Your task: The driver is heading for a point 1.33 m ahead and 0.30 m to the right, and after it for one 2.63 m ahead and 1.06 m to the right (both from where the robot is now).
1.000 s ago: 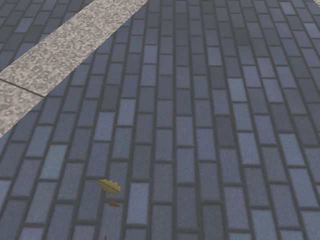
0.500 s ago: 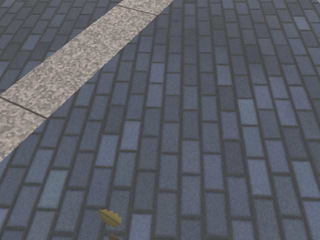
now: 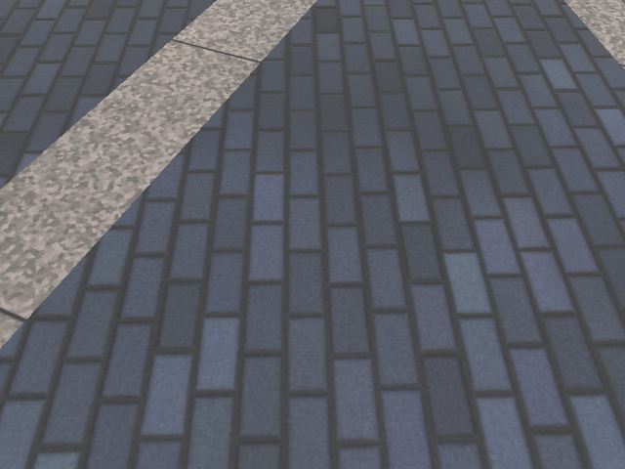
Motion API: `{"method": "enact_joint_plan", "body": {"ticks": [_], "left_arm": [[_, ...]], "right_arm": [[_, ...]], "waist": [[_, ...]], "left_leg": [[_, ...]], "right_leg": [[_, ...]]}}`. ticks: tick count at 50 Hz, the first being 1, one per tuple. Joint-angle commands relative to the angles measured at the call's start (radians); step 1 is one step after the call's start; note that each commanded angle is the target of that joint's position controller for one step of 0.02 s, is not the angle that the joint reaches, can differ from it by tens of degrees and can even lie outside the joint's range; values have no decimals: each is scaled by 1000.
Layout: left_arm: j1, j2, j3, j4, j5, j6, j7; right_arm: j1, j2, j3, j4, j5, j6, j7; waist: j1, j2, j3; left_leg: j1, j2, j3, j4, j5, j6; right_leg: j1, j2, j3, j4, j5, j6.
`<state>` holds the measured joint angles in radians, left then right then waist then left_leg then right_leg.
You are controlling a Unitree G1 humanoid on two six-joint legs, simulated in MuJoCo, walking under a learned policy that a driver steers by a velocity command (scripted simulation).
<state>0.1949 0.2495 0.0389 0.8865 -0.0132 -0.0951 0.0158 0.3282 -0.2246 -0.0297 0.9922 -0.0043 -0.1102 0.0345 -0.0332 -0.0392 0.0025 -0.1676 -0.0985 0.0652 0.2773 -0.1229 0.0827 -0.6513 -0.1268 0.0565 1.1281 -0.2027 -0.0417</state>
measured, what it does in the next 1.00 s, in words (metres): walks ahead: right foot, then left foot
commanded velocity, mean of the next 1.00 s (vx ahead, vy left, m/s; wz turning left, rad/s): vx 0.50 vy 0.00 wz -0.02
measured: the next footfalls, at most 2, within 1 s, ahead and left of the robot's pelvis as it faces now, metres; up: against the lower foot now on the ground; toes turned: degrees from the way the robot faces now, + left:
right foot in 0.30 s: +0.34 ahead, -0.17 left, +0.00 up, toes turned -2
left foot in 0.88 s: +0.65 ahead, +0.07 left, +0.00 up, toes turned +3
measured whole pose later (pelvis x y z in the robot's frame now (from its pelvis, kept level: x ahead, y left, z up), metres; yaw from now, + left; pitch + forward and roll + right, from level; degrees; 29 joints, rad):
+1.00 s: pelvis +0.55 -0.02 -0.01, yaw -1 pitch +2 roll +0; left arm 0.33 0.25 0.05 0.98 -0.04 -0.09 0.01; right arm 0.14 -0.24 -0.05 0.89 0.00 -0.11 0.03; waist 0.01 -0.03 0.03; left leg -0.36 -0.02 0.09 0.49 -0.16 0.06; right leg -0.39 -0.03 0.05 1.19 -0.38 -0.05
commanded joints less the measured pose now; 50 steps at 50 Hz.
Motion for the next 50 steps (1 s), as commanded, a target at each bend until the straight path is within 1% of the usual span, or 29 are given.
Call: {"method": "enact_joint_plan", "body": {"ticks": [1,6,9,11,13,14,15,16,17,18,19,20,21,22,23,26,28,32,38,41,42,43,44,45,46,47,48,49,50], "left_arm": [[26,41,12,-45,13,5,5],[-161,28,4,-94,1,-6,-11],[-242,34,1,-127,-8,-11,-29],[-261,48,3,-145,-10,-19,-43],[-198,76,15,-139,-9,-27,-49],[-94,106,32,-110,-7,-30,-47],[98,165,60,-54,-5,-32,-40],[270,279,88,-26,17,-29,-35],[309,251,81,-8,11,-22,-40],[241,172,55,-20,6,-24,-41],[147,130,41,-44,6,-22,-39],[68,102,30,-56,9,-21,-44],[31,79,23,-61,15,-24,-48],[29,62,18,-51,20,-26,-55],[36,78,23,-39,19,-28,-55],[89,106,31,-7,19,-31,-43],[127,112,32,10,16,-23,-31],[181,125,32,34,8,-14,-16],[266,135,39,89,-1,7,-7],[239,155,48,91,-4,20,-1],[217,163,50,86,-3,24,-1],[199,149,44,80,1,29,-2],[193,123,30,57,13,28,-2],[324,-16,-11,56,11,7,-16],[290,47,3,75,-12,-18,-20],[197,124,26,41,-41,-30,-21],[136,131,29,23,-43,-29,-13],[107,117,36,19,-27,-18,-3],[137,97,41,25,-21,-1,0]], "right_arm": [[-35,-133,-21,-56,1,-16,-20],[64,-162,-26,-32,20,-1,-34],[112,-164,-28,-10,24,12,-34],[119,-171,-32,-3,24,22,-37],[94,-187,-38,-6,25,32,-40],[71,-185,-36,-13,22,37,-40],[58,-154,-24,-26,11,39,-39],[127,-66,6,-55,1,25,-34],[172,-23,21,-41,17,-2,-28],[98,-141,-8,-53,40,-20,-24],[13,-166,-15,-81,50,-27,-24],[-28,-154,-17,-87,39,-23,-30],[-30,-142,-25,-88,24,-10,-36],[-16,-122,-25,-83,18,3,-36],[17,-89,-21,-78,19,15,-37],[-53,-92,-29,-101,16,33,-42],[-133,-89,-31,-129,8,32,-41],[-275,-68,-25,-168,13,23,-31],[-429,-71,-17,-229,25,9,-1],[-388,-99,-27,-232,26,-1,12],[-315,-123,-41,-213,24,-3,10],[-157,-164,-65,-162,23,-3,4],[38,-234,-88,-117,13,-1,-6],[137,-312,-106,-94,2,5,-7],[127,-222,-80,-98,7,6,-9],[38,-177,-65,-110,12,3,-12],[-55,-145,-53,-130,11,0,-13],[-115,-108,-43,-132,4,-5,-8],[-140,-92,-39,-126,-7,-13,-6]], "waist": [[44,66,51],[-25,79,57],[-51,89,79],[-44,98,82],[4,118,48],[63,118,-11],[141,92,-134],[157,-98,-310],[143,-258,-405],[140,-164,-284],[115,-101,-176],[81,-20,-102],[49,-15,-62],[31,-30,-39],[9,-49,-45],[11,-13,-1],[29,-5,16],[70,-16,44],[108,-20,97],[64,-42,60],[20,-57,11],[-56,-47,-80],[-124,25,-221],[-76,277,-370],[-100,247,-396],[-84,200,-231],[-45,120,-144],[-13,79,-70],[23,124,-51]], "left_leg": [[-83,292,-223,-195,78,180],[17,273,-163,-173,86,129],[114,310,-173,-131,70,124],[175,342,-187,-88,86,113],[199,352,-187,-9,223,93],[186,317,-154,113,392,73],[89,257,-104,341,441,42],[-271,134,-25,745,139,-26],[-516,32,-116,976,-416,-45],[-613,100,-192,1074,-390,-21],[-621,155,-164,1062,-298,-7],[-578,196,-141,999,-215,-12],[-525,228,-143,936,-160,-15],[-465,240,-141,904,-137,-18],[-446,239,-132,879,-120,-30],[-517,248,-124,777,-25,-51],[-571,247,-120,664,68,-62],[-540,216,-89,432,227,-60],[-571,187,-76,275,166,-33],[-449,150,-48,235,62,2],[-323,114,-17,226,46,20],[-109,83,5,214,63,47],[213,222,-151,245,89,107],[597,480,-627,159,-96,269],[583,505,-783,45,-168,254],[437,479,-618,27,-155,195],[273,446,-476,-3,-91,159],[135,406,-377,-52,-50,135],[49,380,-304,-84,-11,119]], "right_leg": [[-41,-43,5,-145,151,27],[2,14,-43,-460,309,35],[-9,30,-46,-547,263,27],[2,40,-45,-590,191,2],[113,70,-69,-630,120,-27],[260,104,-96,-652,109,-50],[523,80,-65,-636,132,-90],[937,-177,296,-643,99,-221],[1083,-293,669,-804,-30,-312],[984,-260,592,-826,-72,-260],[839,-224,434,-839,-11,-219],[691,-179,322,-879,78,-200],[594,-142,250,-918,119,-185],[526,-111,189,-935,217,-173],[507,-107,165,-958,222,-188],[497,-94,96,-993,312,-196],[529,-90,71,-1003,325,-187],[552,-63,15,-1023,271,-155],[724,-124,19,-967,274,-147],[763,-141,13,-878,457,-124],[753,-125,-3,-796,627,-111],[703,-75,-41,-619,733,-87],[497,-18,-80,-332,539,-51],[64,169,-82,68,-72,20],[-46,169,87,215,-356,1],[-118,115,90,248,-298,-18],[-85,54,59,201,-198,-23],[-43,21,47,139,-132,-21],[30,-10,58,92,-88,-21]]}}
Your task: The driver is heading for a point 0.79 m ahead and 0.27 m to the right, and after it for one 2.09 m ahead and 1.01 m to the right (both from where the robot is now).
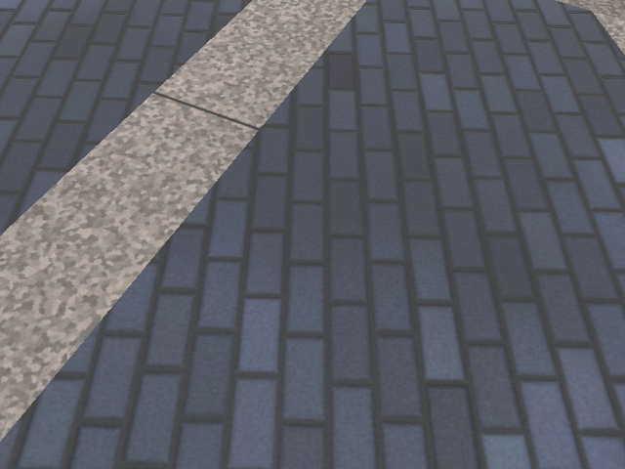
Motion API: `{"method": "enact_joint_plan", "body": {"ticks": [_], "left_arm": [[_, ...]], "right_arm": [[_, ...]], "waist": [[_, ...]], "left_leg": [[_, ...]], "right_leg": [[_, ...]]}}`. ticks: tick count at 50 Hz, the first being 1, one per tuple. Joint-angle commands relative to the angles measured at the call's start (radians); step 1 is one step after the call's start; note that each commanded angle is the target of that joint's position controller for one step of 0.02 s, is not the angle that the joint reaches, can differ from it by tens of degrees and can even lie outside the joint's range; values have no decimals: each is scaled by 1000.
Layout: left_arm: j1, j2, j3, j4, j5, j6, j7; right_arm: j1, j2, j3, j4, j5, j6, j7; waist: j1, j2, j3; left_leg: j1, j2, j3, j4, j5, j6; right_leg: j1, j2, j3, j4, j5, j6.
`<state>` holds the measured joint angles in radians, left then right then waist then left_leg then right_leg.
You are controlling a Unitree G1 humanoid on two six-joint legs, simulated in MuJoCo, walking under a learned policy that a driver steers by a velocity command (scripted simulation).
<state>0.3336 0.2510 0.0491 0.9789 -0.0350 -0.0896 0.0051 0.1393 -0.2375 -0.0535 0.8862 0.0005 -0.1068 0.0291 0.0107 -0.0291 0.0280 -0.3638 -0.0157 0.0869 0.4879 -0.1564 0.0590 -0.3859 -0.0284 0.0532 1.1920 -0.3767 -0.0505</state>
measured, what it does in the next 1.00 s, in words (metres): walks ahead, turning right: right foot, then left foot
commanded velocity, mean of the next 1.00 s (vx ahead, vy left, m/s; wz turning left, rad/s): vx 0.50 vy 0.00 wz -0.46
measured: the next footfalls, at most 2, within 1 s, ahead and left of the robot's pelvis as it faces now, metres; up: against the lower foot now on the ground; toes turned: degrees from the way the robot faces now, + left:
right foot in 0.46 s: +0.38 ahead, -0.17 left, +0.00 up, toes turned -17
left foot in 0.94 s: +0.71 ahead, -0.09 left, +0.00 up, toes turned -30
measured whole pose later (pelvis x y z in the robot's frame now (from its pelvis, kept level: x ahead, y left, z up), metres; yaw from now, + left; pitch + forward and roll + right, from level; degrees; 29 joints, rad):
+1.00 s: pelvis +0.55 -0.12 -0.01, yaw -30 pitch +3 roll +1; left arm 0.36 0.28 0.07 0.80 -0.02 -0.05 0.01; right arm 0.07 -0.26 -0.06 0.77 0.00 -0.14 0.03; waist 0.04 -0.03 0.00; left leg -0.45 -0.04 0.01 0.54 -0.14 0.03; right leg -0.21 0.08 0.18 0.91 -0.49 -0.05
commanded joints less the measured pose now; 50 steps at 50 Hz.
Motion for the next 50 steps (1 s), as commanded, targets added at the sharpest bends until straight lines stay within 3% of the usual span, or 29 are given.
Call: {"method": "enact_joint_plan", "body": {"ticks": [1,2,5,8,11,14,17,20,21,22,23,24,25,26,27,28,29,31,34,37,40,43,45,46,47,48,49,50], "left_arm": [[31,67,30,-55,2,10,10],[42,44,29,-52,-1,23,10],[-24,50,38,-81,4,42,14],[-98,46,43,-110,12,35,4],[-196,29,34,-145,16,31,-15],[-296,12,22,-196,17,31,-34],[-357,11,19,-249,14,33,-55],[-298,54,39,-273,12,38,-68],[-206,87,57,-259,8,40,-69],[-50,143,88,-223,7,40,-61],[100,239,123,-191,11,48,-36],[54,327,131,-215,8,40,-32],[100,237,102,-220,24,32,-33],[66,176,86,-217,31,22,-32],[-13,143,75,-231,22,15,-35],[-80,107,62,-249,21,13,-34],[-111,106,58,-265,29,11,-30],[-116,122,60,-271,23,8,-21],[-68,169,71,-268,19,9,-1],[-28,170,73,-263,14,17,7],[13,165,71,-246,11,21,6],[45,145,65,-228,13,24,11],[36,151,65,-227,20,31,14],[24,139,60,-232,22,32,14],[7,106,45,-247,29,30,9],[104,60,29,-257,22,21,9],[169,60,21,-246,3,11,10],[92,146,38,-251,-8,7,8]], "right_arm": [[42,-67,-14,-13,-14,-19,2],[53,-75,-18,2,-16,-22,0],[82,-108,-28,25,-20,-26,-17],[109,-118,-30,38,-22,-20,-35],[129,-132,-30,43,-15,-13,-47],[193,-146,-34,65,-7,3,-53],[221,-162,-42,74,4,27,-55],[176,-204,-54,53,12,44,-63],[158,-218,-58,45,13,51,-67],[131,-221,-56,35,19,55,-67],[134,-199,-47,11,6,44,-66],[218,-40,2,-47,-9,6,-45],[113,-125,-14,-66,27,-44,-25],[31,-152,-21,-94,56,-62,-17],[26,-141,-20,-90,42,-65,-23],[27,-150,-30,-79,14,-55,-32],[51,-152,-36,-82,7,-39,-32],[64,-137,-39,-91,-4,-14,-32],[-45,-106,-29,-131,-17,0,-40],[-151,-82,-17,-163,-10,-4,-33],[-213,-98,-17,-192,5,-12,-22],[-216,-129,-23,-202,4,-29,-5],[-165,-145,-30,-194,2,-39,-1],[-84,-165,-42,-170,-4,-44,-5],[46,-203,-55,-148,-17,-48,-9],[203,-287,-79,-124,-29,-44,-13],[281,-270,-81,-77,-3,-31,-2],[238,-192,-58,-91,18,-27,0]], "waist": [[-3,120,-62],[6,121,-50],[5,92,-3],[-9,81,11],[-40,72,34],[-79,56,70],[-87,62,84],[-20,122,10],[36,138,-45],[123,121,-127],[177,2,-219],[47,-245,-314],[115,-115,-387],[113,-77,-263],[56,27,-172],[20,56,-124],[-15,22,-106],[-40,28,-83],[-14,9,-44],[30,-37,-32],[59,-67,-30],[61,-79,-32],[27,-106,-36],[-15,-105,-72],[-77,-71,-177],[-85,124,-335],[-84,354,-378],[-101,222,-236]], "left_leg": [[202,276,-268,-317,60,137],[169,269,-226,-342,78,141],[174,264,-123,-370,173,137],[228,254,-46,-374,223,116],[261,247,26,-383,235,95],[374,282,57,-359,274,92],[484,317,86,-291,384,86],[498,317,135,-113,838,54],[480,307,146,27,963,42],[399,270,163,236,928,12],[140,218,163,554,575,-34],[-317,-23,40,932,-367,-94],[-427,-1,-186,995,-393,-59],[-484,49,-185,953,-312,-28],[-435,98,-181,841,-235,-21],[-365,128,-170,757,-196,-28],[-290,143,-177,717,-180,-41],[-245,146,-162,617,-158,-76],[-256,115,-132,408,-1,-116],[-194,63,-126,171,191,-114],[-157,37,-133,66,253,-103],[-150,41,-146,8,200,-69],[-86,30,-123,-21,122,-35],[26,13,-101,-53,114,-8],[235,94,-172,-22,136,45],[609,295,-487,-16,76,183],[732,420,-846,-163,-174,270],[640,398,-818,-199,-349,229]], "right_leg": [[-195,-115,64,6,105,-10],[-188,-116,58,-6,121,-7],[-284,-114,82,-82,239,5],[-343,-96,81,-229,386,13],[-328,-87,13,-386,480,11],[-378,-83,-30,-478,460,-1],[-403,-66,-82,-528,353,-21],[-212,21,-176,-540,208,-72],[-85,63,-196,-547,173,-98],[146,102,-190,-633,242,-136],[453,-29,44,-678,236,-199],[774,-297,666,-807,133,-412],[812,-313,756,-906,118,-393],[722,-276,582,-895,194,-334],[554,-227,447,-898,297,-291],[422,-190,356,-916,379,-262],[318,-176,330,-936,442,-269],[222,-148,280,-964,485,-266],[150,-103,209,-979,508,-241],[123,-55,177,-962,395,-190],[157,-77,221,-933,318,-170],[265,-128,285,-860,308,-158],[303,-141,308,-803,391,-141],[304,-105,291,-724,508,-122],[239,-53,242,-536,528,-91],[-55,69,132,-195,310,-17],[-299,126,106,36,-190,17],[-408,70,156,128,-159,8]]}}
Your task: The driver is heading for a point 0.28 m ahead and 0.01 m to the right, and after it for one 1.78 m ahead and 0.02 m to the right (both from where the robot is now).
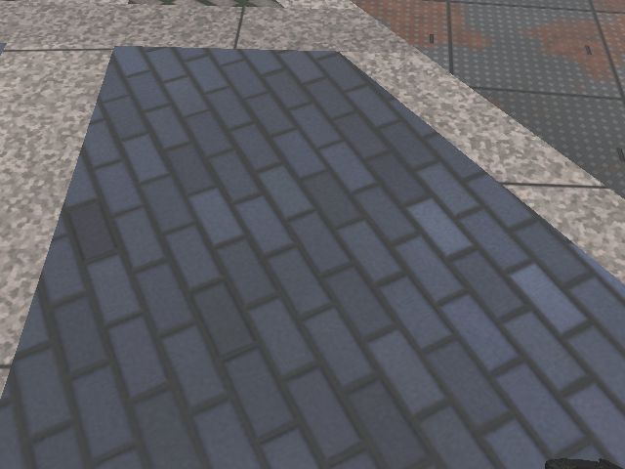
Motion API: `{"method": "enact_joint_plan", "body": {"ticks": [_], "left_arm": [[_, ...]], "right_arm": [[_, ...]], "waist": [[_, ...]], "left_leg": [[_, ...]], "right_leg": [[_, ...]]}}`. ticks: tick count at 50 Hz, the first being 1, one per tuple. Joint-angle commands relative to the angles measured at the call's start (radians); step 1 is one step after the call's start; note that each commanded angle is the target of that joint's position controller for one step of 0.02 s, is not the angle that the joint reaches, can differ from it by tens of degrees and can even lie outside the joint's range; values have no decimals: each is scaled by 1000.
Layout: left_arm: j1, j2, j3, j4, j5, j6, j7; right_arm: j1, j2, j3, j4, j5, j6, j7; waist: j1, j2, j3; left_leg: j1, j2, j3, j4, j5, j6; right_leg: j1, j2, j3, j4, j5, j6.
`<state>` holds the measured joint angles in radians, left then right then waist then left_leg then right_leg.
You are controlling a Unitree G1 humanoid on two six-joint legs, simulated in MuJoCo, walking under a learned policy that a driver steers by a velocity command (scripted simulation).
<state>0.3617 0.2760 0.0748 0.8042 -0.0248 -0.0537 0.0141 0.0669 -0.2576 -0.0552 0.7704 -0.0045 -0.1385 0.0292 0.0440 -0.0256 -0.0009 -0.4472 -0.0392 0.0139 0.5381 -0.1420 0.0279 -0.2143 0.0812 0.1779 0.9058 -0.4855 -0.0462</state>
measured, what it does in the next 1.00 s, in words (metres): walks ahead: right foot, then left foot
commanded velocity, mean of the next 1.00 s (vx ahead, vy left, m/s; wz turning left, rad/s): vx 0.16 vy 0.00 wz -0.06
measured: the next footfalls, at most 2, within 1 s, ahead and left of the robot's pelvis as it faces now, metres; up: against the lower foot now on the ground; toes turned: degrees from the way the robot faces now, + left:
right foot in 0.38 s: +0.33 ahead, -0.13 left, +0.00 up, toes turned -1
left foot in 0.66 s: +0.26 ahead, +0.13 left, +0.00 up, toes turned +0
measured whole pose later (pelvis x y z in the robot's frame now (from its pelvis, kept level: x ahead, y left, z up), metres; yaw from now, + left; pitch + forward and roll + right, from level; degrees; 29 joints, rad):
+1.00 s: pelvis +0.25 +0.00 +0.01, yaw -1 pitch -1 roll +0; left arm 0.18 0.22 0.05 0.96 0.00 0.00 0.03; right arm 0.23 -0.21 -0.02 0.99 -0.01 -0.02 -0.03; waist -0.01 0.00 0.03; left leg -0.19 0.02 0.01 0.54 -0.33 -0.01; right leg -0.29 0.00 0.01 0.52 -0.21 0.01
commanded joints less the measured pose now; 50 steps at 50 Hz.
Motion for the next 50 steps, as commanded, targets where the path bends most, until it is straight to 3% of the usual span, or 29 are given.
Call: {"method": "enact_joint_plan", "body": {"ticks": [1,2,3,5,8,10,12,15,17,19,20,21,22,23,24,25,27,29,32,33,34,35,37,41,50], "left_arm": [[-39,132,13,-99,-12,-29,-3],[-100,118,11,-116,8,-31,-5],[-104,109,15,-121,17,-30,-6],[-76,77,12,-111,15,-23,-7],[-106,35,-2,-128,30,-19,2],[-141,11,-13,-131,30,-20,-1],[-196,9,-16,-136,23,-18,-7],[-261,29,-11,-153,24,-16,-17],[-265,49,-4,-159,30,-20,-23],[-180,84,12,-126,44,-25,-19],[-118,149,26,-122,56,-26,-9],[-95,150,19,-120,69,-13,-2],[-63,64,-1,-105,52,0,-7],[-91,41,-14,-100,40,6,-16],[-143,50,-13,-101,39,10,-19],[-208,66,-11,-109,38,14,-21],[-300,92,-2,-114,51,21,-14],[-315,76,-4,-101,55,27,-9],[-301,40,-15,-67,38,31,-5],[-268,22,-21,-45,38,32,-6],[-247,24,-22,-31,43,33,-5],[-220,25,-17,-30,38,34,-2],[-241,41,-11,-16,39,33,8],[-212,34,-8,31,37,34,11],[-194,37,-5,123,27,45,16]], "right_arm": [[242,-136,-43,8,17,15,-3],[188,-116,-32,2,6,23,-2],[159,-100,-24,0,-3,22,-3],[146,-90,-18,7,-4,19,-2],[163,-134,-26,33,-3,17,-11],[172,-150,-28,44,4,32,-21],[202,-155,-26,59,10,45,-27],[236,-156,-22,85,16,62,-31],[220,-163,-22,91,22,71,-33],[216,-147,-16,95,25,74,-34],[238,-117,-4,86,1,64,-34],[376,-34,24,107,-11,55,-28],[354,-61,25,117,-2,68,-27],[307,-114,9,105,11,85,-26],[260,-114,5,100,15,106,-35],[236,-115,1,98,9,128,-44],[246,-97,0,109,2,157,-60],[274,-70,4,134,-3,160,-63],[267,-56,6,149,-17,156,-56],[247,-71,5,138,-31,155,-55],[221,-107,2,119,-31,154,-58],[186,-158,-12,128,-14,153,-62],[149,-90,5,132,-16,133,-61],[177,-83,7,159,-6,104,-58],[206,-73,12,200,1,114,-61]], "waist": [[-129,125,-101],[-105,66,-18],[-74,90,-2],[-46,120,3],[-33,103,-16],[-44,109,-48],[-70,121,-63],[-91,127,-61],[-74,130,-59],[-31,93,-92],[-24,19,-175],[-69,-146,-293],[-24,-197,-347],[-25,-143,-280],[-37,-89,-213],[-53,-67,-146],[-94,-114,-97],[-103,-121,-106],[-109,-100,-97],[-99,-74,-68],[-77,-31,-17],[-27,101,31],[-34,135,50],[-45,91,9],[-56,26,-16]], "left_leg": [[592,383,-601,-261,-340,220],[452,337,-495,-296,-240,204],[376,312,-438,-314,-151,199],[296,263,-329,-342,62,192],[276,252,-176,-316,578,204],[271,216,-90,-300,661,176],[279,196,-54,-293,636,156],[334,219,-75,-252,556,145],[360,236,-103,-195,516,131],[345,181,-93,-72,456,81],[256,126,-56,62,301,34],[54,56,-26,262,-118,-28],[7,51,-64,390,-514,-62],[-36,76,-90,442,-578,-71],[-61,95,-84,458,-547,-78],[-44,106,-78,419,-496,-87],[87,109,-55,317,-371,-97],[196,91,-26,218,-243,-90],[315,70,7,18,-50,-56],[322,95,-24,-36,-21,-36],[282,150,-82,-105,-76,-8],[125,150,-88,-127,-282,19],[16,134,-92,-192,-366,-3],[105,117,-69,-149,-177,-22],[180,95,-41,-111,2,-13]], "right_leg": [[-592,-85,-10,419,32,-1],[-569,-122,-47,356,98,-4],[-524,-160,-53,291,148,-4],[-442,-179,-83,213,175,9],[-406,-171,-127,49,227,50],[-337,-153,-154,-94,353,56],[-277,-126,-171,-211,477,56],[-244,-105,-159,-316,511,44],[-209,-98,-153,-381,481,20],[-40,-87,-161,-517,647,-20],[146,-210,-56,-455,1043,-70],[396,-408,125,-382,1299,-231],[381,-460,224,-432,1215,-294],[300,-426,212,-471,997,-266],[216,-394,187,-506,806,-226],[97,-368,150,-556,656,-199],[-96,-311,81,-621,482,-161],[-161,-267,11,-631,404,-148],[-199,-218,-36,-613,139,-92],[-217,-194,-42,-608,31,-45],[-224,-164,-56,-571,-23,-7],[-144,-105,-122,-549,52,23],[-13,-100,-137,-472,200,28],[12,-109,-135,-444,364,8],[50,-115,-139,-423,510,17]]}}
Over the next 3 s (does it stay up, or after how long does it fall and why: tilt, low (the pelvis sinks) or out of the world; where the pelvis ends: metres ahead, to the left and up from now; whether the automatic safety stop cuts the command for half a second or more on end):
stays up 0.64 0.02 0.01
